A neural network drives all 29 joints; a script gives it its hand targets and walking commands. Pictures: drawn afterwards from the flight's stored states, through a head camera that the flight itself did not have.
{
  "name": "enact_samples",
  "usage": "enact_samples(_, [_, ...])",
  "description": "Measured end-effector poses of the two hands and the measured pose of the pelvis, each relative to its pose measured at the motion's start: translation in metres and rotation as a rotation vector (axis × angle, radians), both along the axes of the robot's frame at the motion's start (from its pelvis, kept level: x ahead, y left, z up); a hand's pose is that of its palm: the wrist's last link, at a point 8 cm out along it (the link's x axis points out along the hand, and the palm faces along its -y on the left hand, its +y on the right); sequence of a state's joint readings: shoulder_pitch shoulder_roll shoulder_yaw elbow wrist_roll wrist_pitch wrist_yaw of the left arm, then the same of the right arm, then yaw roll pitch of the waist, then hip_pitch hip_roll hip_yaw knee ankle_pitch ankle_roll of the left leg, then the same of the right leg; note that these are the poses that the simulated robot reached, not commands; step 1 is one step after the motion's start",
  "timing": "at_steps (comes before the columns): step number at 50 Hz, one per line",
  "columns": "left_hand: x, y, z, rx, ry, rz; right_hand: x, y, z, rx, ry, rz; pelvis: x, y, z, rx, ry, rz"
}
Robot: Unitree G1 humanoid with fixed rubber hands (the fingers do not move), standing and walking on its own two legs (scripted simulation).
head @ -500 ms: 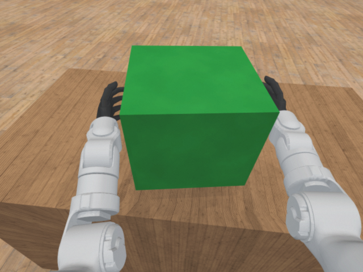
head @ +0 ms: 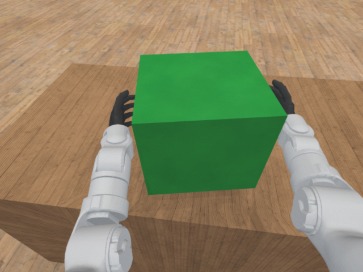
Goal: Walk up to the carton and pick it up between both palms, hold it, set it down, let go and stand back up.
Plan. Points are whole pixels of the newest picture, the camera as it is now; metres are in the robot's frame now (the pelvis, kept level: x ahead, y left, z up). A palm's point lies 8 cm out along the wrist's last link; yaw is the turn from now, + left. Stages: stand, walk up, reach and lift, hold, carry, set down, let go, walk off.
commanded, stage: set down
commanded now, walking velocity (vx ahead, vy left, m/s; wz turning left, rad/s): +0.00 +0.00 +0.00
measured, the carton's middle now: (198, 122) +0.46 -0.04 +0.10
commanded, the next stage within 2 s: none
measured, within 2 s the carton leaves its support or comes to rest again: rests again in 1.70 s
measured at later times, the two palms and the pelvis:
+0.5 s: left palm (121, 133) +0.40 +0.15 +0.12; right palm (275, 115) +0.43 -0.22 +0.14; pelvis +0.00 +0.00 +0.00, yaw -1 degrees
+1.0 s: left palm (133, 135) +0.41 +0.12 +0.10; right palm (281, 116) +0.45 -0.25 +0.12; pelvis +0.00 -0.01 +0.00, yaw -2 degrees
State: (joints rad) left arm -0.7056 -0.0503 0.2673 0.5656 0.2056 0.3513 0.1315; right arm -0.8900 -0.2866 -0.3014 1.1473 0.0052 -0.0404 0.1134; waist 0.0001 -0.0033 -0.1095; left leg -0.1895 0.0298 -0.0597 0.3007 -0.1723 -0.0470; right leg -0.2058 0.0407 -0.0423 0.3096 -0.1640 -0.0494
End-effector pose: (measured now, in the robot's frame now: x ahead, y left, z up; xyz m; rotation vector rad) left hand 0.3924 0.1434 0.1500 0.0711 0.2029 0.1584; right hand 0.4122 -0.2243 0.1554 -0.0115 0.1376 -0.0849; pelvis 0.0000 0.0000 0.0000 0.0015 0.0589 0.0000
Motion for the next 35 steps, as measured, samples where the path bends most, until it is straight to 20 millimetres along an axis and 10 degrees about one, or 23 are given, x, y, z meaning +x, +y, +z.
enact_samples(35, [0.014, -0.01, -0.037, -0.06, 0.047, 0.044, 0.028, -0.009, -0.022, -0.012, 0.045, 0.042, 0.003, -0.004, -0.003, 0.007, 0.131, -0.027])
